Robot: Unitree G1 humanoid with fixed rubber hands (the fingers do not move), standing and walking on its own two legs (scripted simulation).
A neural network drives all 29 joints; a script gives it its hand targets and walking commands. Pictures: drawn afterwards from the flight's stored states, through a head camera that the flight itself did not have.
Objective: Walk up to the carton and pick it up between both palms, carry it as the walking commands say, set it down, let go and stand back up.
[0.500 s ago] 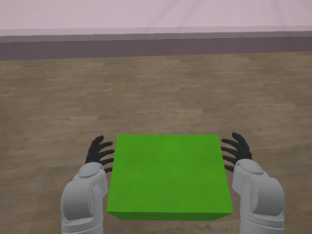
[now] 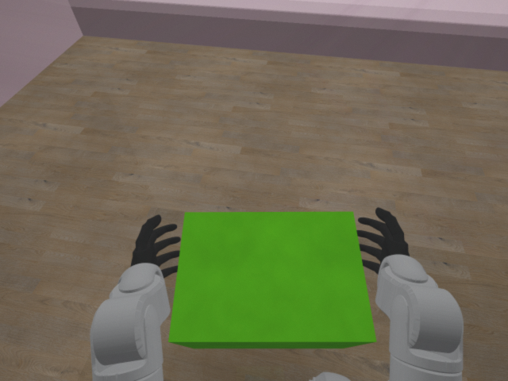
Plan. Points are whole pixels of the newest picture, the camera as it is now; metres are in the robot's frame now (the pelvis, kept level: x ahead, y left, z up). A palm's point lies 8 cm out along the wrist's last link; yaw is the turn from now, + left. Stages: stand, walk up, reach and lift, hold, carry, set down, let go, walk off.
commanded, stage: carry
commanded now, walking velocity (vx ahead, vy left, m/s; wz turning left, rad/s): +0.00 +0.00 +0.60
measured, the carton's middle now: (268, 284) +0.27 +0.00 -0.01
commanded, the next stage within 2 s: none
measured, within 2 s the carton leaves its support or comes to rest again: neither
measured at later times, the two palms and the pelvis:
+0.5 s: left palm (51, 350) +0.15 +0.24 +0.10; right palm (322, 253) +0.26 -0.07 +0.11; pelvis -0.04 +0.01 +0.00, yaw +19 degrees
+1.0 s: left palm out of the picture +0.05 +0.25 +0.12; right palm (291, 270) +0.24 -0.03 +0.10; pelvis -0.06 -0.02 +0.02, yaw +36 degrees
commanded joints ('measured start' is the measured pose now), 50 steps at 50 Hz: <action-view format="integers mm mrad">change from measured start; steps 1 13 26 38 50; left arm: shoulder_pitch -467 -403 -416 -399 -406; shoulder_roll -954 -887 -845 -915 -892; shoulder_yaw -760 -664 -699 -734 -655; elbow -133 -84 -82 -73 -71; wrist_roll -415 -367 -373 -410 -370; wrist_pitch -46 -37 14 -25 -39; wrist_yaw -253 -256 -233 -247 -255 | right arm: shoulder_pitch -384 -400 -302 -321 -416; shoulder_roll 903 860 803 841 868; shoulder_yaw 700 759 650 684 768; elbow -135 -129 -23 -103 -115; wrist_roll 395 409 366 365 416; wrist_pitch -14 19 54 10 23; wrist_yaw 269 259 259 265 265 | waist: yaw -9 6 -28 -12 7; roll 197 -97 412 158 -89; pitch -344 -199 -261 -332 -174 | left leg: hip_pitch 301 -216 459 312 -242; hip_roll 250 62 383 242 41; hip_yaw -285 -14 -475 -341 -41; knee -161 521 -243 -229 551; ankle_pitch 633 -96 932 592 -89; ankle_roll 166 -25 156 203 -34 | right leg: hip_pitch -48 368 -217 -48 352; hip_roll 33 -245 15 68 -231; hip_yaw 44 106 -97 75 131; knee -32 -657 13 -101 -691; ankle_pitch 51 640 -168 99 587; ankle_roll -11 -207 30 -15 -198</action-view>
